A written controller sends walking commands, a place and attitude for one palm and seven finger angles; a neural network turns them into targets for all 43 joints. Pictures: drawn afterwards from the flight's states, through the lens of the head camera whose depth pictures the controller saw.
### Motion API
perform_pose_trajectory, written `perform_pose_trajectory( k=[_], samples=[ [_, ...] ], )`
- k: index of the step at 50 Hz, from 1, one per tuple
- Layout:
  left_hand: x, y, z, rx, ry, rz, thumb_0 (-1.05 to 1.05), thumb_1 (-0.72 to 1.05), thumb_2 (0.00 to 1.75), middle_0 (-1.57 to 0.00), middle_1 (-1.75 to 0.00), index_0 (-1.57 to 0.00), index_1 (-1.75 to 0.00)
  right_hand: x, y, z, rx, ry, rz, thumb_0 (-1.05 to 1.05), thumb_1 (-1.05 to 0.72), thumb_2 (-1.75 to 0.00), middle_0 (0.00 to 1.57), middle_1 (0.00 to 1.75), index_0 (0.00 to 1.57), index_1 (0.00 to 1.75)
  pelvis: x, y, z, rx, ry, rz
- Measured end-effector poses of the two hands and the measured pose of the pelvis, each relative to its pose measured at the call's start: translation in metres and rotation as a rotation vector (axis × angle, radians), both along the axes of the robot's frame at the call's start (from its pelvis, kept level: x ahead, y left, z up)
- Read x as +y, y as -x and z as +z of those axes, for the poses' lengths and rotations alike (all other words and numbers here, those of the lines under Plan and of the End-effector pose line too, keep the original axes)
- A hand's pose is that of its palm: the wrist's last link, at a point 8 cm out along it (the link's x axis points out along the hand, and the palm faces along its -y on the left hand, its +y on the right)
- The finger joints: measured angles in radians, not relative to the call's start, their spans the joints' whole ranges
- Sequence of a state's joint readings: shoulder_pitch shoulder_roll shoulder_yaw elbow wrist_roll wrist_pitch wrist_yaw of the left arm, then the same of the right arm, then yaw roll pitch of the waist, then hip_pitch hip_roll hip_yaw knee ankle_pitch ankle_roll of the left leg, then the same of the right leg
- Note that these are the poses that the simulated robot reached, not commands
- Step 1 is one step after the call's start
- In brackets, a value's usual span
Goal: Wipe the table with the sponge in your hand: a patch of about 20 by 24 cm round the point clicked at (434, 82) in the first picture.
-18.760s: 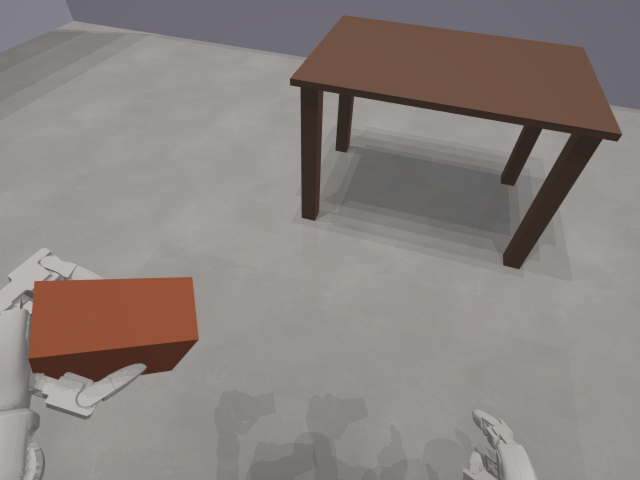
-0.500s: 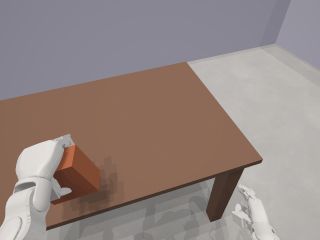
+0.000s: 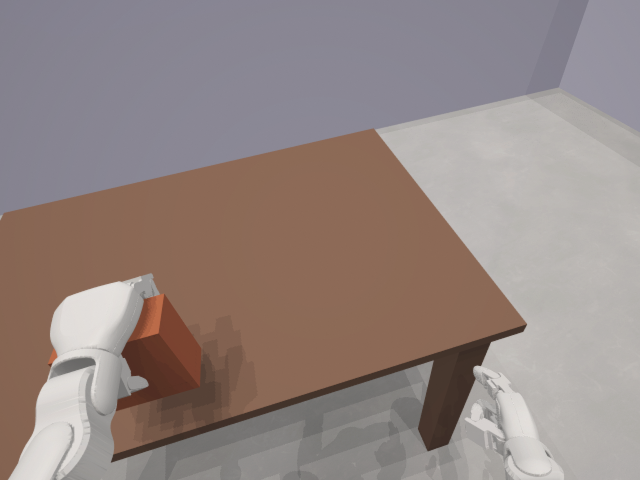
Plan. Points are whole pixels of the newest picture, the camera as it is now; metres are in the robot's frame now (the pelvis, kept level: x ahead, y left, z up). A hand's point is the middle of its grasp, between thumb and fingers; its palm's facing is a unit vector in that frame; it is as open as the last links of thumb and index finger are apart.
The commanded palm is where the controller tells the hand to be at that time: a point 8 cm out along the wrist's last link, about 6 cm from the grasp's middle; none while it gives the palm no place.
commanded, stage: turn the palm down, sponge in hand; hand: left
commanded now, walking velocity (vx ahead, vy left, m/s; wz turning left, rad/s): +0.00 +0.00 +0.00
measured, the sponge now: (142, 363) +0.22 +0.28 +0.04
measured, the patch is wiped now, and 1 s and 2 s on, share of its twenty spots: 0.00 0.00 0.00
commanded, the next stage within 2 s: move the sponge above the wiping area in 0.14 s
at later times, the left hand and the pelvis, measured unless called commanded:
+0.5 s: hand (120, 347) +0.22 +0.30 +0.07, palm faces -0.02 -0.09 -1.00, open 10.3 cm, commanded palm +0.19 +0.29 +0.14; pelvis +0.00 +0.00 +0.00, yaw +0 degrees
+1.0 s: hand (117, 352) +0.22 +0.31 +0.05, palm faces -0.04 -0.09 -1.00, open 10.3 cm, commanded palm +0.19 +0.30 +0.12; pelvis -0.01 +0.01 +0.00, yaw +0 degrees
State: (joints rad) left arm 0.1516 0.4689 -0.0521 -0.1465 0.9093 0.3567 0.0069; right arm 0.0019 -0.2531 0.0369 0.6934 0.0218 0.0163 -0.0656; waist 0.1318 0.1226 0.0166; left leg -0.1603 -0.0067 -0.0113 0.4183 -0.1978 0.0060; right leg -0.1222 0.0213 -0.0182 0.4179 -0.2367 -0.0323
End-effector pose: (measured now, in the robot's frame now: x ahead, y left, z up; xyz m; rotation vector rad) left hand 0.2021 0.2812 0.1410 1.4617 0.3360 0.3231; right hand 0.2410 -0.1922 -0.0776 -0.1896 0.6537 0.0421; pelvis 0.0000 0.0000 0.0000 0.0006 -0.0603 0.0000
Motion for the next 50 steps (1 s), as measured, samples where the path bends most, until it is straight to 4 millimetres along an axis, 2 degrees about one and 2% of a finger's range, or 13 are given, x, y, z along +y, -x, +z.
perform_pose_trajectory(
  k=[14,19,42,50],
  samples=[
    [-0.003,-0.001,-0.003,-0.004,0.008,0.006,-0.01,-0.51,1.02,-0.71,-1.32,-0.73,-1.31,-0.014,0.000,0.004,-0.013,0.016,-0.028,0.01,-0.90,-0.90,0.20,0.30,0.20,0.30,-0.004,0.000,0.000,-0.005,0.000,-0.004],
    [0.002,0.000,-0.005,0.007,0.003,0.018,-0.01,-0.51,1.02,-0.71,-1.32,-0.73,-1.31,-0.013,0.003,0.003,-0.010,0.013,-0.035,0.01,-0.90,-0.90,0.20,0.30,0.20,0.30,-0.003,0.001,0.000,-0.004,0.000,-0.007],
    [0.028,0.004,-0.026,0.037,0.006,0.033,-0.01,-0.51,1.02,-0.71,-1.32,-0.72,-1.31,-0.004,0.021,-0.005,0.031,0.030,-0.054,0.01,-0.90,-0.90,0.20,0.30,0.20,0.30,0.010,0.005,-0.001,0.011,0.007,0.001],
    [0.028,0.000,-0.033,0.048,0.007,0.009,-0.01,-0.51,1.02,-0.71,-1.31,-0.72,-1.31,0.002,0.021,-0.005,0.031,0.032,-0.051,0.01,-0.90,-0.90,0.20,0.30,0.20,0.30,0.014,0.006,-0.001,0.018,0.009,0.002]
  ],
)
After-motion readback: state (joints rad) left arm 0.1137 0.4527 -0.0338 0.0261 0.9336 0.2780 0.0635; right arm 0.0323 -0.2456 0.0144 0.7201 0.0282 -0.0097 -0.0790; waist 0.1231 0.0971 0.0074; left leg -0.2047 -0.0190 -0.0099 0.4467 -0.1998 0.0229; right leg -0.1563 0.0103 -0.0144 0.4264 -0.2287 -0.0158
